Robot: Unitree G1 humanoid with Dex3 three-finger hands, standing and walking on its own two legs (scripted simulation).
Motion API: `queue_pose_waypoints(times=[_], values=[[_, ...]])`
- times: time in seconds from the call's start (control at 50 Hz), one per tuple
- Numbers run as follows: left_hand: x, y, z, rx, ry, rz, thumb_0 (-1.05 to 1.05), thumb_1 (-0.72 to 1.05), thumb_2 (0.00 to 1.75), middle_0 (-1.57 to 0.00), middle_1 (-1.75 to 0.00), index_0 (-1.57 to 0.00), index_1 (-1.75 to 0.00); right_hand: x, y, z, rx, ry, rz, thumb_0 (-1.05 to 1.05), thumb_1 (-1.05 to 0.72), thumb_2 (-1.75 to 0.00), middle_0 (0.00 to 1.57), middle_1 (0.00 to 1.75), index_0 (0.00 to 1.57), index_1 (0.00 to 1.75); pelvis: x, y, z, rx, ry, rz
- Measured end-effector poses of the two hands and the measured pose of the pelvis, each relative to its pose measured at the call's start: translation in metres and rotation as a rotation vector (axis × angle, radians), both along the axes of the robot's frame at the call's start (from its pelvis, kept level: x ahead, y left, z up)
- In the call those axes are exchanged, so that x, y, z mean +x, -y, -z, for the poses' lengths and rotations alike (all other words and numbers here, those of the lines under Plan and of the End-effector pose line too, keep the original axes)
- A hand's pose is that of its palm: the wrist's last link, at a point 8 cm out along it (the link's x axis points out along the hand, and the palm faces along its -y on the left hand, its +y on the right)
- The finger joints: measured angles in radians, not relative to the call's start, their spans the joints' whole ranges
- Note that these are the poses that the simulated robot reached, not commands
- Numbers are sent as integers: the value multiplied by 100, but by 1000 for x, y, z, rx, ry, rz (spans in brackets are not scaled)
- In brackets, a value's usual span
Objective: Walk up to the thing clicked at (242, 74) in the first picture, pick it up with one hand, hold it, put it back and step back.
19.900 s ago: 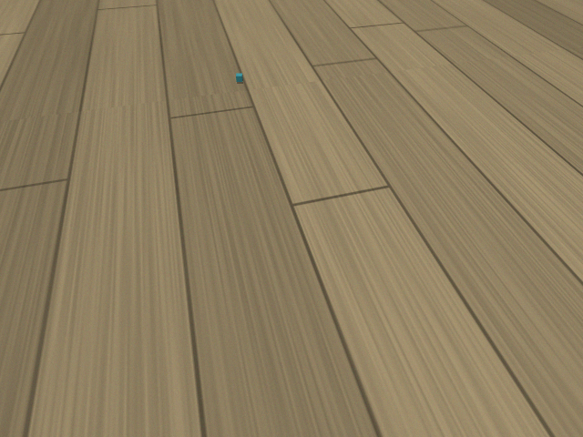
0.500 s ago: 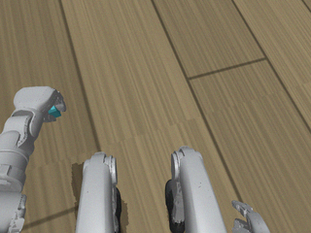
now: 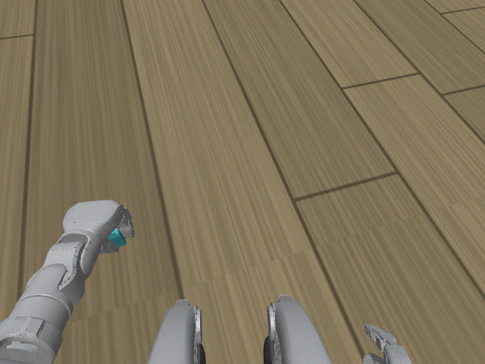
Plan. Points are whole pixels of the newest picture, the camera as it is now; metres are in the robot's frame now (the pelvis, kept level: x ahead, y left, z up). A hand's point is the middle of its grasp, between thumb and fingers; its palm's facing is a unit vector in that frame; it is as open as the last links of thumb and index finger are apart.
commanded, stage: lift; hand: left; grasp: from above
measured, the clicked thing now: (111, 235) +0.37 +0.24 -0.11
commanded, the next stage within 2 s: hold in 0.52 s
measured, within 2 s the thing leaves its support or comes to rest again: neither
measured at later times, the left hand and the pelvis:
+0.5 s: hand (99, 209) +0.36 +0.21 +0.02, palm faces -0.45 -0.07 -0.89, open 5.2 cm; pelvis +0.04 +0.00 +0.10, yaw +0 degrees
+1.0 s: hand (89, 185) +0.38 +0.21 +0.07, palm faces -0.45 -0.04 -0.89, open 5.3 cm; pelvis +0.06 +0.00 +0.13, yaw -1 degrees
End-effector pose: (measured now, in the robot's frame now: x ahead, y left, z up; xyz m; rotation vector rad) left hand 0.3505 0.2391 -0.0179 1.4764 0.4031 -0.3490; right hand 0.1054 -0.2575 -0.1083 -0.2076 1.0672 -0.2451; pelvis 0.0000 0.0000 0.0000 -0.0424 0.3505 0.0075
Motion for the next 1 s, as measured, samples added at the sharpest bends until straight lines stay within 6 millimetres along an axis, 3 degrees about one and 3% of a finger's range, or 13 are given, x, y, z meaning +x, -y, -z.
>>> queue_pose_waypoints(times=[0.16,0.42,0.7,1.0], values=[[1,10,-37,19,24,2,-7,59,9,-89,-27,-115,-25,1,5,-38,-2,1,21,0,-90,-90,20,30,20,30,13,2,-40,10,59,1],[16,21,-87,22,16,-39,-6,58,11,-89,-27,-112,-25,7,8,-81,17,-6,55,0,-90,-90,20,30,20,30,36,4,-87,27,137,13],[22,22,-119,25,23,-18,-7,59,9,-89,-27,-114,-25,32,8,-109,26,20,46,0,-90,-90,20,30,20,30,52,3,-114,34,196,16],[31,25,-147,30,12,6,-6,61,7,-86,-30,-109,-24,57,4,-124,50,67,41,0,-90,-90,20,30,20,30,65,2,-127,39,239,26]])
